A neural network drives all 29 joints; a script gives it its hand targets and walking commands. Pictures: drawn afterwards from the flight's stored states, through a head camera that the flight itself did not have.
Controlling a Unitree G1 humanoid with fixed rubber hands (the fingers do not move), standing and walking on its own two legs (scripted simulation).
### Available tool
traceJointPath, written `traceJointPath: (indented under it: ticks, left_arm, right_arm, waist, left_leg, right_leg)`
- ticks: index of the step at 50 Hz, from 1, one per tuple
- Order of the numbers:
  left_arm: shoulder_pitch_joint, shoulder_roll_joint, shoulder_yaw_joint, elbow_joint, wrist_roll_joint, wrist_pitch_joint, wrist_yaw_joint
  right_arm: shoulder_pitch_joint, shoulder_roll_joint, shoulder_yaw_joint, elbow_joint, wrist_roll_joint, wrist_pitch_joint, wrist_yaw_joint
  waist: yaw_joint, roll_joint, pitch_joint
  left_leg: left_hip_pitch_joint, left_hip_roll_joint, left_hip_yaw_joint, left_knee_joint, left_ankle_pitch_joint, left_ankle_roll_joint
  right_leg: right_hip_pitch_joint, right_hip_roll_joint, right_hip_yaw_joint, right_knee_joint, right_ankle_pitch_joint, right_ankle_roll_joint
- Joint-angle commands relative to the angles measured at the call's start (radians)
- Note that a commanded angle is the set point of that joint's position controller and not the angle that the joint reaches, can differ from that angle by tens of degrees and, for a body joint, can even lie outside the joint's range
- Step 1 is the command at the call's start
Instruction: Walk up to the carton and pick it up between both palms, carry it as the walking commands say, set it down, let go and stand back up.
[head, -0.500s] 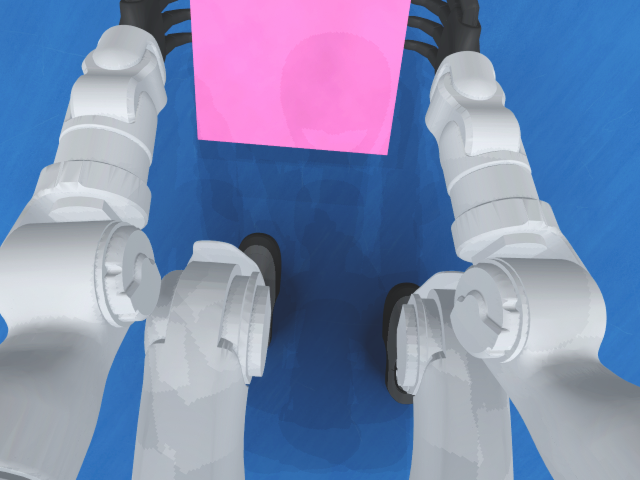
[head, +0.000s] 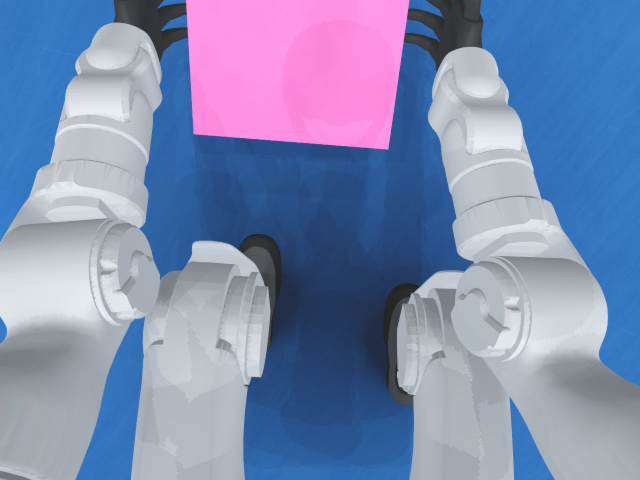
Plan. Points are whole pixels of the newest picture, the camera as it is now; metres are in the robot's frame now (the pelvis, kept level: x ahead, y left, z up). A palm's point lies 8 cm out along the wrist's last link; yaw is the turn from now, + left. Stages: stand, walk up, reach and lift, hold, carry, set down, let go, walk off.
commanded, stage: set down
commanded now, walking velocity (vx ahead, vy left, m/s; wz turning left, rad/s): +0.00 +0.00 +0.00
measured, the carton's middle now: (301, 50) +0.53 +0.12 -0.26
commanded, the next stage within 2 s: none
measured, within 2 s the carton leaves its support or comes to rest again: rests again in 0.54 s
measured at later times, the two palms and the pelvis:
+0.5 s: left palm (147, 41) +0.49 +0.27 -0.19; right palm (457, 51) +0.53 -0.04 -0.19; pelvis +0.00 +0.00 +0.00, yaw +0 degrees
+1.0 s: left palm (107, 43) +0.48 +0.30 -0.18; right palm (482, 58) +0.53 -0.06 -0.18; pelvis -0.01 +0.00 +0.00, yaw +2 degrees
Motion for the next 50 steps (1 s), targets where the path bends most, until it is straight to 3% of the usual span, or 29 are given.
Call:
traceJointPath:
  ticks: [1,8,16,20,25,28,34,43,50]
  left_arm:
    - [-0.301,-0.726,-0.198,-0.029,-0.035,-0.017,-0.198]
    - [-0.284,-0.671,-0.178,-0.022,-0.031,-0.026,-0.185]
    - [-0.259,-0.478,-0.145,0.019,-0.047,-0.063,-0.129]
    - [-0.223,-0.278,-0.107,0.059,-0.057,-0.097,-0.074]
    - [-0.117,0.130,-0.018,0.102,-0.078,-0.163,0.051]
    - [-0.158,0.185,-0.056,0.053,-0.142,-0.195,0.082]
    - [-0.220,0.239,-0.121,0.061,-0.239,-0.213,0.086]
    - [-0.204,0.250,-0.130,0.101,-0.253,-0.201,0.072]
    - [-0.192,0.276,-0.106,-0.023,-0.253,-0.179,0.081]
  right_arm:
    - [-0.329,0.678,0.279,0.046,0.019,0.011,0.186]
    - [-0.319,0.621,0.269,0.046,0.019,0.002,0.175]
    - [-0.299,0.438,0.257,0.061,0.038,-0.023,0.126]
    - [-0.254,0.266,0.237,0.081,0.058,-0.041,0.081]
    - [-0.160,-0.130,0.201,0.077,0.108,-0.081,-0.023]
    - [-0.195,-0.170,0.256,0.022,0.178,-0.101,-0.046]
    - [-0.258,-0.183,0.369,-0.026,0.294,-0.106,-0.048]
    - [-0.230,-0.235,0.338,0.036,0.292,-0.096,-0.041]
    - [-0.231,-0.237,0.349,-0.090,0.296,-0.070,-0.069]
  waist:
    - [0.041,-0.057,-0.842]
    - [0.045,-0.052,-0.846]
    - [0.049,-0.050,-0.866]
    - [0.049,-0.042,-0.882]
    - [0.046,-0.024,-0.914]
    - [0.046,-0.015,-0.969]
    - [0.058,-0.016,-1.005]
    - [0.032,-0.002,-0.961]
    - [0.051,-0.006,-1.198]
  left_leg:
    - [0.578,-0.098,0.106,-0.103,0.266,0.025]
    - [0.587,-0.094,0.106,-0.099,0.273,0.020]
    - [0.595,-0.083,0.101,-0.100,0.267,0.012]
    - [0.604,-0.074,0.096,-0.103,0.265,0.009]
    - [0.641,-0.058,0.081,-0.116,0.291,0.008]
    - [0.687,-0.051,0.067,-0.106,0.359,0.013]
    - [0.691,-0.033,0.055,-0.103,0.352,0.023]
    - [0.710,-0.027,0.049,-0.122,0.281,0.019]
    - [0.849,-0.040,0.082,-0.143,0.327,0.014]
  right_leg:
    - [0.228,0.044,-0.124,-0.215,0.241,-0.048]
    - [0.230,0.039,-0.124,-0.209,0.246,-0.043]
    - [0.258,0.022,-0.125,-0.202,0.242,-0.035]
    - [0.280,0.008,-0.123,-0.199,0.244,-0.028]
    - [0.302,-0.023,-0.114,-0.207,0.259,-0.013]
    - [0.306,-0.033,-0.096,-0.200,0.311,-0.007]
    - [0.321,-0.054,-0.077,-0.192,0.303,-0.004]
    - [0.290,-0.069,-0.097,-0.192,0.220,-0.007]
    - [0.421,-0.067,-0.115,-0.222,0.244,-0.006]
